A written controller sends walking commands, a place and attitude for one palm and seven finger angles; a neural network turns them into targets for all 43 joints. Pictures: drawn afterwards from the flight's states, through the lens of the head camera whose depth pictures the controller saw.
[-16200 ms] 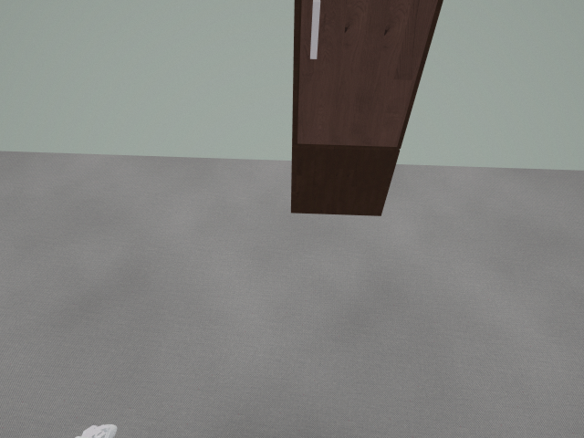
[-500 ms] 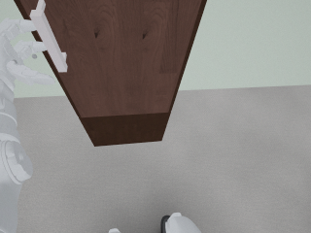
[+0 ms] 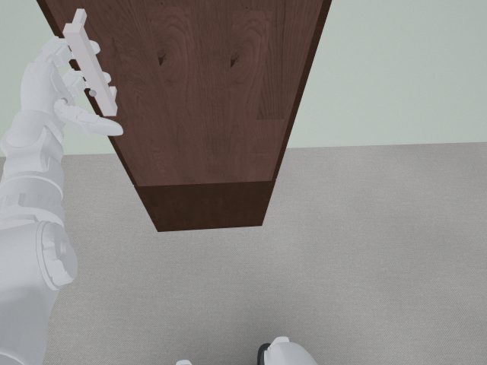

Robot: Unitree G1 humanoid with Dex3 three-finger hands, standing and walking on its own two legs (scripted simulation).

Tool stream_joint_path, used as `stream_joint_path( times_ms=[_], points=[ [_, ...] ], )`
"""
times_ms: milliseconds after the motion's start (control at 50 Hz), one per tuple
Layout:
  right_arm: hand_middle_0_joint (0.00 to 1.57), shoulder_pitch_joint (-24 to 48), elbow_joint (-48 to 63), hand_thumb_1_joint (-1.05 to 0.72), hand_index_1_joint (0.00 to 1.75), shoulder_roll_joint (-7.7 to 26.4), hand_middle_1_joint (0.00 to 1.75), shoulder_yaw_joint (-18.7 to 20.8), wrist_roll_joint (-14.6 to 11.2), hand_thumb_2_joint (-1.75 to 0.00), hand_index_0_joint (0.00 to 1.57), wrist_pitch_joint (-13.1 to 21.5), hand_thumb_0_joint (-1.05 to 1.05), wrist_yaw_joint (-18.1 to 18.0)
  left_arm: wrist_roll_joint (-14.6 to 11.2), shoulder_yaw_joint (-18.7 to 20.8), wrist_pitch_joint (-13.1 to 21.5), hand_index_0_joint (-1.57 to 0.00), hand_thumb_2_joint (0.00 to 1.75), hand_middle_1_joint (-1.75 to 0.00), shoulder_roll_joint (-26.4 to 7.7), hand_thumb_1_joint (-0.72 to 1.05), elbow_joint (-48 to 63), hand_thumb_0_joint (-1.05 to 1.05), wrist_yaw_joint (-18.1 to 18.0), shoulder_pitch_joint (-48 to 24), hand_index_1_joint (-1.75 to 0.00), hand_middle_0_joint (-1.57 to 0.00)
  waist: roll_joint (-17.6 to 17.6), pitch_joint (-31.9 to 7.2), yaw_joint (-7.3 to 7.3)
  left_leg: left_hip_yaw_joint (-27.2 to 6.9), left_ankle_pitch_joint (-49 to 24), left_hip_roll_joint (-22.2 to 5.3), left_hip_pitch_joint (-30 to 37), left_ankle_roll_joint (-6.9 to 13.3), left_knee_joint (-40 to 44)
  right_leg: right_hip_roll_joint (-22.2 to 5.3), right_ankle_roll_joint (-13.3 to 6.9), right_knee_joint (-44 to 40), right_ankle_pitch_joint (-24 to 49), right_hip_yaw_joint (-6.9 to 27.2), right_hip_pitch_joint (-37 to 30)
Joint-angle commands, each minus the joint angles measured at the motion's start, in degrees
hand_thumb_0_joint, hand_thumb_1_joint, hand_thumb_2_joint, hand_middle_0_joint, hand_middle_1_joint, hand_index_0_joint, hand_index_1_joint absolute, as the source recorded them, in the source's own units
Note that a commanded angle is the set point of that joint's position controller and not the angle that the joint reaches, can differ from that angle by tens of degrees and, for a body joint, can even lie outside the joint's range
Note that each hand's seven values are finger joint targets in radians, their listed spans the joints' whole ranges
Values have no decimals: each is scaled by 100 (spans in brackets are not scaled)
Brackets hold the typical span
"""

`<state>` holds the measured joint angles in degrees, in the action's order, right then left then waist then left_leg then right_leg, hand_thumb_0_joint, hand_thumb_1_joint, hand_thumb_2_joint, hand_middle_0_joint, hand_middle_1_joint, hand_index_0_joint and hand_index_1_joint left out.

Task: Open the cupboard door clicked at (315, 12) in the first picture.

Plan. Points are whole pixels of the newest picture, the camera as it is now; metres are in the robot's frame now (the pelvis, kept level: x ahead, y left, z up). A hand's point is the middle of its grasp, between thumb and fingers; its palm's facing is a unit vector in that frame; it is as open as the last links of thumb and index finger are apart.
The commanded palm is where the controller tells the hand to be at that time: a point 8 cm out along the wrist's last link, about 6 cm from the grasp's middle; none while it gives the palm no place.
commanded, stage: slide the fingers in behind the handle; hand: left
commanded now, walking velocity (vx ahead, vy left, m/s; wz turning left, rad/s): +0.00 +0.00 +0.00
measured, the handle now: (96, 67) +0.57 +0.20 +0.12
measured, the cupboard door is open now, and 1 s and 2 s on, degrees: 0 0 11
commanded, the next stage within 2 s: close the thumb around the handle in 0.64 s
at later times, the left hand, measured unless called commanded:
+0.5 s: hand (106, 91) +0.52 +0.18 +0.13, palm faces -0.01 -1.00 -0.02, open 14.1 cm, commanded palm +0.49 +0.22 +0.12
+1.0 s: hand (106, 91) +0.52 +0.18 +0.13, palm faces -0.02 -1.00 -0.02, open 12.1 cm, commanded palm +0.49 +0.23 +0.12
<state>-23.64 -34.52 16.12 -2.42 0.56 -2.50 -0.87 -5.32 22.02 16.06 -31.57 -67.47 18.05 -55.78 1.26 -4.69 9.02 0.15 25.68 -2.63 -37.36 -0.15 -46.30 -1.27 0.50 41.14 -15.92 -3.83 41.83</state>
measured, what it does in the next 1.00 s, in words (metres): stands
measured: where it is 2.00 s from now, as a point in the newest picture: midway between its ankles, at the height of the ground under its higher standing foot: outside the picture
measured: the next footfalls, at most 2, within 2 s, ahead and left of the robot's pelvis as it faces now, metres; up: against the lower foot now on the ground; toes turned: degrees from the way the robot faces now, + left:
none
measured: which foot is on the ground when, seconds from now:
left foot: down 0.00-1.00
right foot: down 0.00-1.00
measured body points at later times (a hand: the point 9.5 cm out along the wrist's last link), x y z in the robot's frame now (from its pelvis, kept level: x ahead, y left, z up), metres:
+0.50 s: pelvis +0.00 +0.00 +0.00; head +0.10 +0.00 +0.44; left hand +0.51 +0.23 +0.13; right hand -0.02 -0.27 -0.11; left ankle -0.04 +0.12 -0.71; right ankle +0.03 -0.13 -0.71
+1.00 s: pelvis +0.00 +0.00 +0.00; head +0.10 +0.01 +0.44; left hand +0.51 +0.23 +0.13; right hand +0.00 -0.26 -0.11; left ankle -0.04 +0.12 -0.71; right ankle +0.03 -0.13 -0.71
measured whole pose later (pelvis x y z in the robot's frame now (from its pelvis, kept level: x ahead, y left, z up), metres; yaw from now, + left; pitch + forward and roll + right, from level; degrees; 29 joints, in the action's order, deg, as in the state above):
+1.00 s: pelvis +0.00 +0.00 +0.00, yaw +0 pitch +17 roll -2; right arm -24.2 -35.5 15.8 -2.4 1.1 -1.3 -0.6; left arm -4.4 21.7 16.9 -29.6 -69.1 14.4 -57.3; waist 1.5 -4.7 9.4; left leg 0.6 25.5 -2.3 -37.8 0.0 -46.1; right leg -1.5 0.7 41.4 -15.8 -3.2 42.6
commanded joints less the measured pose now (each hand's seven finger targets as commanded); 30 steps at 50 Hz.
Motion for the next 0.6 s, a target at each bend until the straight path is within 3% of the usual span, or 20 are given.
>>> stream_joint_path(
  times_ms=[0, 20, 100, 140, 200, 260, 300, 360, 500, 540, 560, 580],
  points=[
    [20, -934, 254, -90, 30, 957, 30, 374, -2, -90, 20, 116, 0, -76, -109, 138, 379, -30, 30, -120, -1206, -50, 1115, 0, -113, -2762, -120, -30, 557, -2446, 133, -137, -2492, 170, 905, 91, 507, 259, -177, -100, 2013, 168, -1723],
    [20, -959, 235, -90, 30, 968, 30, 365, 0, -90, 20, 111, 0, -80, -77, 231, 360, -30, 30, -120, -1348, -50, 1044, 0, -168, -2800, -120, -30, 368, -2388, 140, -137, -2380, 175, 740, 105, 525, 252, -169, -104, 2019, 180, -1811],
    [20, -997, 270, -90, 30, 940, 30, 378, 23, -90, 20, 130, 0, -54, 83, 280, 439, -30, 30, -120, -1459, -50, 1240, 0, -338, -2908, -120, -30, 653, -2576, 89, -113, -2425, 195, 779, 103, 509, 242, -183, -53, 2062, 212, -1853],
    [20, -1006, 265, -90, 30, 910, 30, 386, 30, -90, 20, 152, 0, -22, 113, -1, 486, -30, 30, -120, -1118, -50, 1312, 0, -376, -2998, -120, -30, 618, -2561, 161, -121, -2406, 191, 864, 97, 528, 251, -165, -80, 2016, 196, -1777],
    [20, -1033, 208, -90, 30, 925, 30, 407, 26, -90, 20, 181, 0, -18, 53, -88, 513, -30, 30, -120, -920, -50, 1231, 0, -376, -2919, -120, -30, 570, -2582, 182, -113, -2403, 182, 964, 104, 519, 266, -162, -129, 1974, 193, -1719],
    [20, -1065, 157, -90, 30, 966, 30, 396, 18, -90, 20, 183, 0, -46, 68, 36, 450, -30, 30, -120, -1159, -50, 1069, 0, -340, -3020, -120, -30, 323, -2463, 222, -67, -2042, 206, 620, 143, 566, 257, -150, -162, 1925, 239, -1919],
    [20, -1073, 150, -90, 30, 950, 30, 394, 24, -90, 20, 197, 0, -56, 91, 81, 486, -30, 30, -120, -1226, -50, 1179, 0, -328, -3071, -120, -30, 658, -2575, 182, -70, -2171, 213, 772, 134, 563, 246, -171, -144, 1985, 248, -1894],
    [20, -1052, 162, -90, 30, 947, 30, 388, 15, -90, 20, 201, 0, -52, 42, 50, 475, -30, 30, -120, -1150, -50, 1104, 0, -292, -2886, -120, -30, 518, -2453, 176, -51, -2110, 212, 703, 137, 575, 253, -169, -172, 1947, 237, -1893],
    [20, -1040, 193, -90, 30, 945, 30, 417, 25, -90, 20, 202, 0, -49, -43, 212, 568, -30, 30, -120, -1228, -50, 1389, 0, -293, -2703, -120, -30, 609, -2759, 55, -66, -2626, 185, 996, 111, 542, 261, -186, -103, 2302, 213, -2002],
    [20, -989, 195, -90, 30, 963, 30, 396, 5, -90, 20, 181, 0, -57, -48, 197, 496, -30, 30, -120, -1245, -50, 1154, 0, -280, -2637, -120, -30, 348, -2364, 112, -16, -2267, 194, 662, 134, 600, 255, -158, -169, 2179, 231, -2021],
    [20, -983, 207, -90, 30, 970, 30, 398, -6, -90, 20, 170, 0, -64, -16, 206, 479, -30, 30, -120, -1302, -50, 1140, 0, -277, -2667, -120, -30, 347, -2293, 113, -14, -2170, 199, 606, 141, 617, 253, -159, -170, 2121, 237, -2013],
    [20, -975, 239, -90, 30, 967, 30, 388, 1, -90, 20, 173, 0, -80, 2, 165, 512, -30, 30, -120, -1278, -50, 1281, 0, -280, -2811, -120, -30, 561, -2364, 113, -36, -2280, 211, 733, 138, 609, 250, -184, -131, 2128, 220, -1949]
  ],
)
